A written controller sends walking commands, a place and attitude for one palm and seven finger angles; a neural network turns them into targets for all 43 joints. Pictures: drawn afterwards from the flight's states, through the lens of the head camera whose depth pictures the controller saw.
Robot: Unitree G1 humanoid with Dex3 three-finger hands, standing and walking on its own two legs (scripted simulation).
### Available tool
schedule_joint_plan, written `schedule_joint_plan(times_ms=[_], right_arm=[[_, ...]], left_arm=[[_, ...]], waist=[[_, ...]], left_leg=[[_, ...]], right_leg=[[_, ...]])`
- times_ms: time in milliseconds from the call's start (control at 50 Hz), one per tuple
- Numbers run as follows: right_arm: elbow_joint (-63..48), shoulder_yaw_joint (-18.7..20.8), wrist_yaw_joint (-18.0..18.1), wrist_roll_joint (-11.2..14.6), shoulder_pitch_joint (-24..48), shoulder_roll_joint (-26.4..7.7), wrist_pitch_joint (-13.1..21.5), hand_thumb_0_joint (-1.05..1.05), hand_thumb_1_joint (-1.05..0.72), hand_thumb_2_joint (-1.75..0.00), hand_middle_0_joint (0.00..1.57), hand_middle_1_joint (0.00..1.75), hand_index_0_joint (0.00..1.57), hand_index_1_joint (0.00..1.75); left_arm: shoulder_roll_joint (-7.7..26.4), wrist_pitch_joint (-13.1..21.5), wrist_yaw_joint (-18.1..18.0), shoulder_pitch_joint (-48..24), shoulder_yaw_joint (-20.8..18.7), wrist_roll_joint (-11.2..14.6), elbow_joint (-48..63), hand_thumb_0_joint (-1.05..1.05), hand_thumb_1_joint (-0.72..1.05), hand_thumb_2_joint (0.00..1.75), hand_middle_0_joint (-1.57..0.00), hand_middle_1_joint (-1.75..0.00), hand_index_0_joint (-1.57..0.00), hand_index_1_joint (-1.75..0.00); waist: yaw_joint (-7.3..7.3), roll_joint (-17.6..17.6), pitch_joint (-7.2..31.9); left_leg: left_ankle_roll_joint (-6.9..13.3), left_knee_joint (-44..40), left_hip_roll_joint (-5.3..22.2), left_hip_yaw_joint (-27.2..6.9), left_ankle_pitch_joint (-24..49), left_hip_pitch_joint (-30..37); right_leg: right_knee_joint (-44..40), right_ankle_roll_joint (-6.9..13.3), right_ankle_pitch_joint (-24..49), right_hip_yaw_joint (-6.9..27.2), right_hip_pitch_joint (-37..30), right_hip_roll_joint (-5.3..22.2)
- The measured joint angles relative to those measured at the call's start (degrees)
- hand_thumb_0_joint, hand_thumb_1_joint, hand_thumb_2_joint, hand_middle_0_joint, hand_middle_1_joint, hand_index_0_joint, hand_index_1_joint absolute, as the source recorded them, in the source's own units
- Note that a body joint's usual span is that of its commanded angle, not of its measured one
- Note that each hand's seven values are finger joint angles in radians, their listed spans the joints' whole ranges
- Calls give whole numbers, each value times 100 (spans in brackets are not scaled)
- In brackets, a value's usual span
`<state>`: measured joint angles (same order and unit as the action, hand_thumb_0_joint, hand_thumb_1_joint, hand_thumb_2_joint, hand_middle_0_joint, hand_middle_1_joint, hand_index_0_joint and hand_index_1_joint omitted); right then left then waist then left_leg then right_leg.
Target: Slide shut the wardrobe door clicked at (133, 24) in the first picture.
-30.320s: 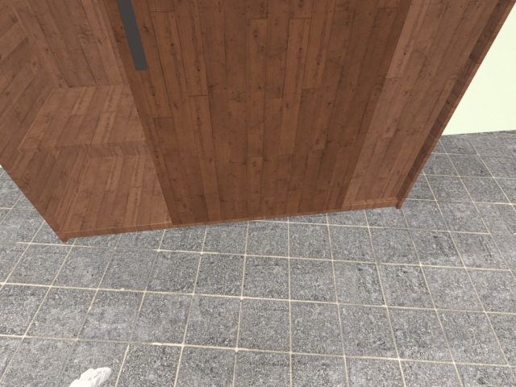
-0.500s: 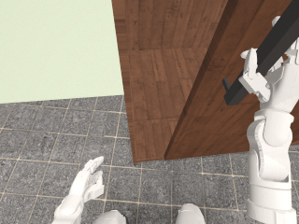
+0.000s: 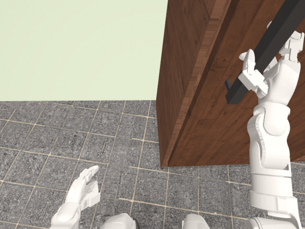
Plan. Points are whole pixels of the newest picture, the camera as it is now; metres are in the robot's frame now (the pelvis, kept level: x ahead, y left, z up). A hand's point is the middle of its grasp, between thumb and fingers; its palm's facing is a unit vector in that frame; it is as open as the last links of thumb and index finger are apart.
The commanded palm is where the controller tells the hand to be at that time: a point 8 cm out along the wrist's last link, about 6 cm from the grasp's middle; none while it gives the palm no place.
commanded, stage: step sideways, sliding the door along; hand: right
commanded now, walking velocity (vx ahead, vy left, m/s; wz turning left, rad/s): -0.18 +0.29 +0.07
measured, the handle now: (255, 51) +0.44 -0.21 +0.22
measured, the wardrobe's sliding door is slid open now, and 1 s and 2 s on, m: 0.02 0.00 0.00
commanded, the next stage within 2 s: stop walking and hold the door there in 0.30 s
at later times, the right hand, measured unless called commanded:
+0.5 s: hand (236, 69) +0.39 -0.16 +0.21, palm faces +0.50 +0.84 -0.18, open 7.9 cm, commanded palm +0.35 -0.18 +0.20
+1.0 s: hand (239, 68) +0.39 -0.16 +0.21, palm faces +0.46 +0.86 -0.21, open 7.7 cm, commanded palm +0.34 -0.19 +0.20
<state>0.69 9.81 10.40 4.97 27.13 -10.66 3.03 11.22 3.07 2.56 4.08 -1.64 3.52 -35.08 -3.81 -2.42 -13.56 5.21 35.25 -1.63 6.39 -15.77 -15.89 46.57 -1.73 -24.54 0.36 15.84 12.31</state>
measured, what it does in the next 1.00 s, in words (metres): steps to the left: right foot, then left foot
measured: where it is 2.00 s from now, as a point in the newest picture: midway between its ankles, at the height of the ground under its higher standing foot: outside the picture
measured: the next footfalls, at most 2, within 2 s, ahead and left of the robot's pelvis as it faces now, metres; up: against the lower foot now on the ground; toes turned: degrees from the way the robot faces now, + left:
right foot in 0.12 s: +0.00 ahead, -0.15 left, +0.00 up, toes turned -8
left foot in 0.34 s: +0.05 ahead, +0.20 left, +0.00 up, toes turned +4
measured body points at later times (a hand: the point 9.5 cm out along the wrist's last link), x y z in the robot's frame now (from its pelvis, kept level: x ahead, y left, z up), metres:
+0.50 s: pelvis -0.01 +0.13 +0.01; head +0.07 +0.14 +0.45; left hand +0.19 +0.35 -0.10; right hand +0.36 -0.20 +0.22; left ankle +0.01 +0.20 -0.72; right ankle -0.04 -0.08 -0.67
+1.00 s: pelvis -0.01 +0.11 +0.02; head -0.02 +0.13 +0.47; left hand +0.08 +0.39 -0.09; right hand +0.36 -0.20 +0.23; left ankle +0.01 +0.20 -0.72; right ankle +0.01 +0.02 -0.72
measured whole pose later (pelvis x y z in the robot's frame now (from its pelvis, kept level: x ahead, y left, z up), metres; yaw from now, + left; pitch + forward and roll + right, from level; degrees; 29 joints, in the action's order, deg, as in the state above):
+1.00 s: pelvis -0.01 +0.11 +0.02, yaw +5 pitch -1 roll +0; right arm 29.8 21.3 8.9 3.6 23.3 -27.9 5.7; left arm 16.7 1.5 -4.3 16.5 0.3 3.1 -39.9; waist 1.3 -2.5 2.1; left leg 2.5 22.9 -2.9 0.3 -10.1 -12.3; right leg 23.3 2.4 -12.1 -8.7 10.9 0.9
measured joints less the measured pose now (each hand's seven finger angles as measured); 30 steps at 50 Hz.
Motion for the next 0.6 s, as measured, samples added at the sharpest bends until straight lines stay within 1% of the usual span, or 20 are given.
schedule_joint_plan(times_ms=[20,60,80,100,120,140,180,220,240,320,340,360,380,400,420,440,460,500,540,600], right_arm=[[-14,-2,38,9,-40,21,-16,-3,-70,-80,45,140,0,112],[-94,-17,102,28,-126,64,-54,-2,-70,-80,43,140,0,113],[-125,-29,127,27,-147,69,-58,-2,-70,-80,42,140,0,113],[-126,8,164,2,-134,42,-79,-2,-70,-80,42,140,0,113],[-117,35,169,8,-90,-24,-124,-2,-70,-80,42,140,0,113],[-60,43,142,48,-1,-125,-141,-2,-70,-80,42,140,0,112],[150,71,63,67,200,-243,-118,-2,-71,-80,42,140,0,111],[322,116,45,27,352,-233,-135,-2,-71,-80,41,140,0,110],[398,140,59,22,418,-217,-149,-2,-71,-80,40,140,0,110],[642,322,115,63,584,-364,-211,-2,-72,-82,38,138,0,109],[706,398,117,53,631,-456,-220,-3,-71,-83,38,137,0,108],[785,492,130,40,679,-522,-191,-3,-71,-83,38,137,0,108],[882,574,138,34,734,-580,-150,-3,-71,-84,38,136,0,108],[966,629,153,30,784,-652,-146,-4,-70,-84,37,136,0,109],[1030,674,148,35,810,-733,-163,-4,-70,-85,36,136,0,110],[1159,815,24,4,723,-900,-42,-5,-69,-84,35,136,1,111],[1306,954,-105,-26,570,-1114,124,-7,-67,-84,36,136,1,112],[1535,1147,-219,-53,287,-1425,269,-10,-63,-82,37,137,4,115],[1694,1300,-225,-87,50,-1556,251,-11,-60,-81,39,138,6,118],[1958,1453,-167,-100,-141,-1591,210,-11,-58,-81,41,136,8,122]], left_arm=[[9,-3,-45,6,4,-13,-35,1,91,89,-20,-30,-20,-29],[42,22,-123,35,21,-52,-68,1,91,89,-20,-30,-20,-29],[62,29,-155,52,22,-70,-72,1,91,89,-20,-30,-19,-29],[86,27,-184,70,14,-79,-65,1,91,89,-20,-30,-19,-29],[107,22,-209,99,-12,-85,-46,1,91,89,-20,-30,-20,-29],[78,14,-229,104,-64,-94,-57,1,91,89,-20,-30,-19,-29],[8,-6,-181,173,-133,-116,-58,1,91,89,-19,-30,-19,-29],[12,18,-115,298,-132,-141,-12,1,91,89,-19,-30,-19,-29],[24,34,-75,352,-123,-139,5,1,91,90,-19,-30,-19,-29],[3,-5,64,443,-9,-74,41,1,91,89,-19,-30,-19,-29],[-25,-16,82,429,29,-54,43,1,91,89,-20,-30,-19,-29],[-28,-27,91,365,50,-32,23,1,91,89,-20,-30,-20,-29],[-30,-36,89,304,54,-5,1,1,91,89,-20,-30,-20,-29],[-37,-48,79,261,58,28,-20,1,91,89,-20,-30,-20,-29],[-36,-66,67,231,60,55,-39,1,91,89,-20,-30,-20,-29],[-23,-100,35,144,98,35,-112,1,91,89,-20,-30,-20,-29],[-1,-146,-10,58,104,7,-157,1,91,89,-20,-30,-20,-30],[116,-148,-142,-9,60,-30,-159,1,91,89,-20,-30,-20,-30],[308,-69,-284,-6,53,-55,-155,1,91,89,-20,-30,-20,-29],[548,10,-455,23,54,-50,-179,1,91,89,-20,-30,-20,-29]], waist=[[7,65,71],[66,149,198],[108,168,250],[156,163,291],[196,138,328],[202,197,299],[80,339,200],[-49,273,126],[-113,199,85],[-346,23,30],[-378,10,15],[-353,-96,-72],[-290,-179,-176],[-224,-186,-251],[-180,-121,-270],[-107,-1,-207],[-26,106,-107],[57,192,87],[126,157,276],[252,46,517]], left_leg=[[18,-103,29,-38,87,-58],[58,-334,42,-68,266,-143],[77,-406,26,-54,329,-185],[95,-412,-9,-16,354,-238],[112,-341,-66,49,336,-309],[51,-193,-73,63,298,-387],[-212,310,-102,-154,-149,-520],[-312,714,-116,-291,-496,-544],[-331,756,-87,-331,-501,-484],[-399,54,158,-414,-29,60],[-476,-165,142,-364,-35,220],[-463,-258,-2,-256,-76,341],[-389,-374,-116,-138,-45,477],[-286,-495,-157,-36,18,579],[-190,-559,-133,27,67,602],[-134,-550,-68,21,78,525],[-108,-537,2,-29,82,419],[-96,-620,95,-178,147,274],[-97,-780,141,-302,263,209],[-115,-925,130,-382,360,201]], right_leg=[[202,52,-237,16,84,-256],[-143,105,-276,-135,33,-613],[-591,110,-4,-278,-87,-707],[-1104,115,486,-441,-254,-743],[-1527,100,1028,-546,-420,-699],[-1668,-29,992,-565,-489,-666],[-1714,-247,818,-597,-577,-605],[-1758,-363,787,-553,-653,-422],[-1774,-416,796,-518,-694,-310],[-1640,-676,718,-469,-789,136],[-1537,-738,664,-440,-780,250],[-1426,-717,653,-351,-771,413],[-1302,-599,764,-267,-721,537],[-1151,-369,971,-238,-610,587],[-942,-177,1206,-210,-446,551],[-626,-75,958,-181,-255,405],[-230,-11,474,-120,-54,179],[280,86,-225,-57,221,-299],[17,140,-389,-162,259,-666],[-872,180,35,-397,89,-1027]])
